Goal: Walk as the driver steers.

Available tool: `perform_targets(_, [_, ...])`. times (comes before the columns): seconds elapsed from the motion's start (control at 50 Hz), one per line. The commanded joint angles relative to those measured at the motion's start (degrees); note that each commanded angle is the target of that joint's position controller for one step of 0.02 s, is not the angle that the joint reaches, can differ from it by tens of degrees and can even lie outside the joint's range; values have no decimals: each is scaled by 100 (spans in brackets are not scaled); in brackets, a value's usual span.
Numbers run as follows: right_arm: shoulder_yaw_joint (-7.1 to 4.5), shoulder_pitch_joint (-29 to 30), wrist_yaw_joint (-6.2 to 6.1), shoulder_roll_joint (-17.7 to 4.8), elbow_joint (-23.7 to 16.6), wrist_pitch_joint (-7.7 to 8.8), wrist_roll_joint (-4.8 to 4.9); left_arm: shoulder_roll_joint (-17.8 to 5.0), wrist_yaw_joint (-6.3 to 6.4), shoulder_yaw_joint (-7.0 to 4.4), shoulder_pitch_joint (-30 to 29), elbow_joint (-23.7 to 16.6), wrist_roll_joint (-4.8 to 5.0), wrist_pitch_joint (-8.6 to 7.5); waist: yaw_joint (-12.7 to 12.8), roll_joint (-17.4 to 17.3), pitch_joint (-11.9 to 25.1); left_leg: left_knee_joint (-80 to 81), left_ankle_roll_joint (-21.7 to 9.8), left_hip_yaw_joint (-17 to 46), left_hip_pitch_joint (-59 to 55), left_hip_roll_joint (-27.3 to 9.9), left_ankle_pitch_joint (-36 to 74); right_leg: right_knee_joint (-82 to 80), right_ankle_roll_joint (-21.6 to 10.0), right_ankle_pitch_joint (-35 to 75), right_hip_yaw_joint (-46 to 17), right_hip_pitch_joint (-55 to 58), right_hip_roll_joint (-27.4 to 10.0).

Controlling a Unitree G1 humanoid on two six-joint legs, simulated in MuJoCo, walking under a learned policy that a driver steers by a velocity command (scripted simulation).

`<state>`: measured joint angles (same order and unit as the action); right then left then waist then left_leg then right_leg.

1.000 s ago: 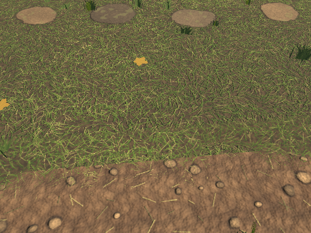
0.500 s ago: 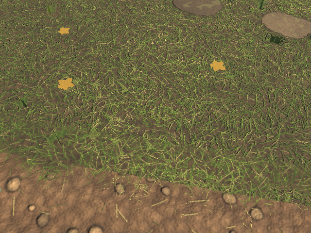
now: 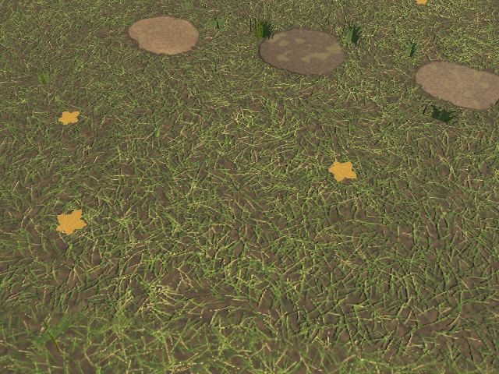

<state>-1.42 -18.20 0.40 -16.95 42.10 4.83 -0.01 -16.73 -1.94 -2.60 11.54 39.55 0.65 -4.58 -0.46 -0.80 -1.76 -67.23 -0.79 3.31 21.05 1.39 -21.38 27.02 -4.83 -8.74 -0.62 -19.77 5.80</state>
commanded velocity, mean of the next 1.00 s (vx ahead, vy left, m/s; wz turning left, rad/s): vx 0.22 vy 0.00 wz -0.52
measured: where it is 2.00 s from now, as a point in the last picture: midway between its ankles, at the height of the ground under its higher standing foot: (311, 318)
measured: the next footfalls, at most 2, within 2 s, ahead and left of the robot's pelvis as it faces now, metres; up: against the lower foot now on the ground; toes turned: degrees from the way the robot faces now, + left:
left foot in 0.32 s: +0.39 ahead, +0.12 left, +0.00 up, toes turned -16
right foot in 0.80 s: +0.31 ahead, -0.13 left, +0.00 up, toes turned -31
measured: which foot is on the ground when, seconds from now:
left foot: up 0.00-0.30, down 0.32-0.80, up 0.82-1.00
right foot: down 0.00-0.32, up 0.34-0.78, down 0.80-1.00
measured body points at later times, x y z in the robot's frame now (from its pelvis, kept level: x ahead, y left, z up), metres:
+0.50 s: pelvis +0.25 +0.04 +0.00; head +0.29 +0.04 +0.45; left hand +0.43 +0.30 -0.11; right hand +0.36 -0.25 -0.08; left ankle +0.35 +0.13 -0.73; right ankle +0.17 -0.07 -0.65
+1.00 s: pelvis +0.30 -0.01 +0.01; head +0.32 -0.06 +0.46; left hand +0.59 +0.12 -0.06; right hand +0.26 -0.34 -0.11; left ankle +0.37 +0.11 -0.66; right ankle +0.27 -0.11 -0.73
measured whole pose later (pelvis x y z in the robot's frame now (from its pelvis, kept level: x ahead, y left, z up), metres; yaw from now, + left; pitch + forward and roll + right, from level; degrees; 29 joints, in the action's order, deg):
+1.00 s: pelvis +0.30 -0.01 +0.01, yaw -33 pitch +1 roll +2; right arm -4.3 -6.5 -0.5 -19.4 44.2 -0.9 0.2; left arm -16.8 1.0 -2.9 9.1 33.6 -0.4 1.7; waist -0.4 -2.2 -3.9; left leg -58.4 4.8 0.0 28.8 -1.3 -22.8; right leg 25.9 -2.7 -10.4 -2.5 -16.8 1.5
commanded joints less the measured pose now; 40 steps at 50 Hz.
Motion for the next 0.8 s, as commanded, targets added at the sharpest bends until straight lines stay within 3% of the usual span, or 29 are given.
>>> perform_targets(0.02, [-204, 399, 2, -709, -701, 216, -108, -680, 82, -185, 298, -354, -65, 11, 51, 209, 274, 364, 168, 263, 1722, -562, 382, -1417, -1202, 844, -2359, 1524, -1586])
perform_targets(0.08, [-132, 472, -43, -501, -737, 112, -140, -809, 155, -231, 318, -285, 4, 7, -29, 374, 170, 1217, 440, 29, 1509, -541, 620, -1545, -1226, 1475, -1821, 830, -1374])
perform_targets(0.16, [-32, 1469, -20, -266, -936, 156, -105, -989, 262, -306, 684, -87, 76, 87, 336, 442, 105, 3032, 544, -83, 718, -188, 2384, -1420, -807, 1166, -1387, 246, -937])
perform_targets(0.22, [-92, 1830, 29, -403, -1020, 200, 7, -987, 294, -320, 1003, 43, 134, 157, 441, 529, 162, 3638, 490, 100, 411, -46, 2672, -1164, -659, 622, -1798, 544, -1080])
perform_targets(0.28, [-241, 1671, 31, -663, -986, 249, -38, -948, 351, -347, 972, 53, 98, 279, 249, 722, 253, 4058, 229, 231, 154, 35, 2196, -315, -368, 1348, -2216, 1173, -1137])
perform_targets(0.3, [-285, 1362, 15, -705, -908, 275, -67, -881, 362, -336, 827, -10, 95, 314, 48, 738, 408, 4327, 87, 152, -299, 7, 2410, 115, -202, 1632, -2184, 1186, -986])
perform_targets(0.32, [-338, 916, -21, -843, -858, 297, -145, -700, 350, -280, 744, -118, 61, 318, -186, 629, 852, 4402, -148, 272, -1231, -350, 2956, 919, 27, 1604, -2001, 945, -686])
perform_targets(0.34, [-414, 173, -84, -1203, -825, 264, -230, -352, 353, -162, 787, -320, -78, 309, -409, -241, 1731, 3987, -541, 1255, -2807, -1542, 4678, 2571, 316, -224, -1468, 72, -244])
perform_targets(0.36, [-440, 34, -37, -1303, -700, 118, -190, -180, 306, -67, 2065, -261, 32, 288, 91, -1895, 2604, 3881, -1662, 3275, -4271, -2950, 5059, 4136, 590, -3488, -1061, -1438, 263])
perform_targets(0.38, [-391, 248, -25, -902, -822, 11, -66, -803, 328, -194, 2110, -76, 98, 352, 16, -1167, 2363, 4140, -1533, 3391, -3742, -2801, 3743, 4755, 725, -2942, -1106, -1759, -290])
perform_targets(0.4, [-300, 504, -63, -563, -910, -57, -54, -1044, 353, -288, 1372, -180, 122, 438, -163, -681, 1579, 4289, -1279, 2445, -3060, -2403, 3327, 4900, 836, -2488, -854, -1957, -435])
perform_targets(0.42, [-248, 828, -70, -473, -889, -123, -75, -1029, 398, -313, 1011, -266, 91, 531, -90, -323, 1115, 4444, -1139, 1824, -2330, -2091, 3352, 4778, 914, -2173, -668, -1876, -603])
perform_targets(0.44, [-229, 1046, -68, -436, -845, -162, -82, -994, 426, -342, 867, -347, 41, 612, 23, -375, 738, 4582, -1123, 1407, -1706, -1885, 3392, 4600, 955, -2011, -604, -1764, -743])
perform_targets(0.46, [-247, 1164, -72, -508, -777, -168, -134, -813, 419, -318, 944, -363, 50, 686, 159, -583, 541, 4805, -1091, 978, -1117, -1685, 3402, 4413, 972, -1852, -460, -1393, -807])
perform_targets(0.5, [-285, 1265, -80, -544, -661, -141, -168, -543, 426, -264, 953, -421, 47, 736, 201, -783, 468, 5051, -1207, 479, -834, -1565, 3637, 3927, 1009, -1623, -243, -1160, -808])
perform_targets(0.54, [-344, 1241, -114, -663, -543, -150, -128, -472, 404, -238, 725, -544, 3, 734, 150, -683, 617, 5111, -1349, 317, -1042, -1751, 3894, 3446, 1011, -1323, -241, -1172, -925])
perform_targets(0.6, [-397, 1382, -152, -800, -466, -245, -64, -467, 308, -219, 451, -664, -4, 740, 108, -555, 767, 5190, -1351, -46, -1069, -1823, 3495, 2702, 936, -751, -152, -808, -1025])
perform_targets(0.7, [-483, 1305, -79, -1044, -293, -357, 50, -601, 168, -261, -56, -945, 6, 812, -46, -602, 535, 5087, -1205, -318, -1211, -1955, 2700, 1656, 696, -760, 132, -414, -961])
perform_targets(0.76, [-520, 1292, -58, -1124, -195, -402, 189, -621, 101, -321, 3, -1004, 5, 824, 93, -572, 533, 4511, -878, -495, -1401, -1938, 2603, 486, 417, -430, 366, 99, -772])
perform_targets(0.78, [-499, 1118, -54, -1012, -106, -407, 206, -731, 122, -380, 135, -962, -10, 813, 131, -434, 569, 4089, -601, -706, -1215, -1735, 2300, -30, 257, 88, 324, 584, -653])
perform_targets(0.8, [-437, 808, -36, -768, -20, -405, 79, -1161, 203, -525, 421, -932, 0, 796, 133, 375, 745, 3059, -126, -1151, -549, -1291, 1513, -433, -45, 1686, -453, 1499, -1114])
Keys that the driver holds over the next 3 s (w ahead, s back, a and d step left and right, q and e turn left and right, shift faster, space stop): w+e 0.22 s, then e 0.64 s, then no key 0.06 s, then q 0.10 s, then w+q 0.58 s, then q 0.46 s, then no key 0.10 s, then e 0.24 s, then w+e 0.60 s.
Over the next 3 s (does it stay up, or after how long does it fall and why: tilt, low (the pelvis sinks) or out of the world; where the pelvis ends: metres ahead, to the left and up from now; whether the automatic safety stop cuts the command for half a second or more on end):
stays up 0.80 -0.13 0.01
